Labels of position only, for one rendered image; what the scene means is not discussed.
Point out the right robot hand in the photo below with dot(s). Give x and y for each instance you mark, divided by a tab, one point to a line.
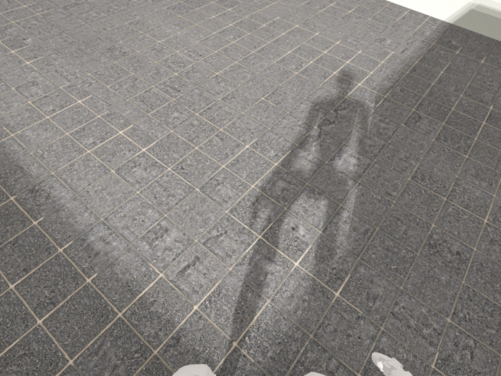
390	366

